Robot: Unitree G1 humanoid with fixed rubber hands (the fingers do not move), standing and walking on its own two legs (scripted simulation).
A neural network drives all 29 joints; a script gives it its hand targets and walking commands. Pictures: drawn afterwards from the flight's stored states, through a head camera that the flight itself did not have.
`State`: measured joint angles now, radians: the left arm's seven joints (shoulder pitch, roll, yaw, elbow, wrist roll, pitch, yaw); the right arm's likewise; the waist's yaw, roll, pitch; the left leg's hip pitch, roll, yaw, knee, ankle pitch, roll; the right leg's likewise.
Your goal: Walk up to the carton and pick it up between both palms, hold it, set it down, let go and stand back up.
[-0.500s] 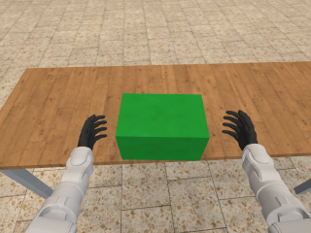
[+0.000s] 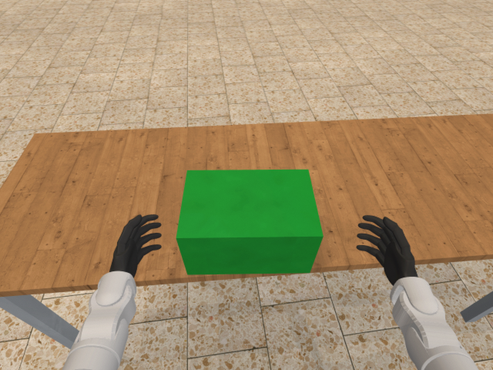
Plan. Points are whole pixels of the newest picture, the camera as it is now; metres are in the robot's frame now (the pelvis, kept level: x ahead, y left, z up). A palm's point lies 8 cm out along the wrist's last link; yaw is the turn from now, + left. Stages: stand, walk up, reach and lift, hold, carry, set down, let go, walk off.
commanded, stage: set down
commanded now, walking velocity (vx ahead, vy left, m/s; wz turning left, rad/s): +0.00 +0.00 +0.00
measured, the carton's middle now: (248, 221) +0.42 +0.05 -0.05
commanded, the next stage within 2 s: let go in 1.58 s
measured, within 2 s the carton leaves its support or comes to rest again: neither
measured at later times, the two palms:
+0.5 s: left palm (119, 303) +0.22 +0.25 -0.01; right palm (398, 311) +0.24 -0.20 -0.01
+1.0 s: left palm (126, 327) +0.19 +0.24 -0.05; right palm (397, 345) +0.20 -0.20 -0.04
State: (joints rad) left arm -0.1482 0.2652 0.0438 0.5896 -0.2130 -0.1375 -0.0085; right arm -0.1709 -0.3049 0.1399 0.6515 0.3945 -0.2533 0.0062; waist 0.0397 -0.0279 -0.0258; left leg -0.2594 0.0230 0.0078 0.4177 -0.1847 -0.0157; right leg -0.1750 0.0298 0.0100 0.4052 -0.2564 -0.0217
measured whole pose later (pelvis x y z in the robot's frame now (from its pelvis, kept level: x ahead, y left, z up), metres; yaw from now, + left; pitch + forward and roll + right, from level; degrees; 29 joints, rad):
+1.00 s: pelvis +0.01 +0.01 +0.00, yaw -1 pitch -3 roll +0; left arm 0.16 0.20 -0.02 0.50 -0.12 -0.08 0.05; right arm 0.14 -0.20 0.03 0.62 0.15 -0.25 0.03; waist 0.04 -0.01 0.04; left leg -0.15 0.01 0.03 0.40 -0.20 0.00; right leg -0.06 0.02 0.04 0.37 -0.26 0.00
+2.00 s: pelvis +0.00 +0.00 +0.00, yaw -2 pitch -4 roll +0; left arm 0.16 0.19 0.01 0.57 0.01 0.11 0.01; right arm 0.16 -0.19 -0.02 0.76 -0.02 -0.21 0.02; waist 0.00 -0.02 0.07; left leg -0.10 0.03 0.04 0.36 -0.18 -0.02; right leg -0.04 0.03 0.03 0.37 -0.25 -0.02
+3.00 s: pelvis +0.00 +0.01 -0.01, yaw +13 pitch +0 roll -1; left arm 0.34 0.19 0.06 1.00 0.03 0.02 0.03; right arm 0.35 -0.16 -0.04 0.86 -0.02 0.01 -0.02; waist 0.03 0.00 -0.01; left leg -0.32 -0.07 -0.18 0.53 -0.21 0.00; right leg -0.13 -0.02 -0.17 0.46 -0.34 -0.01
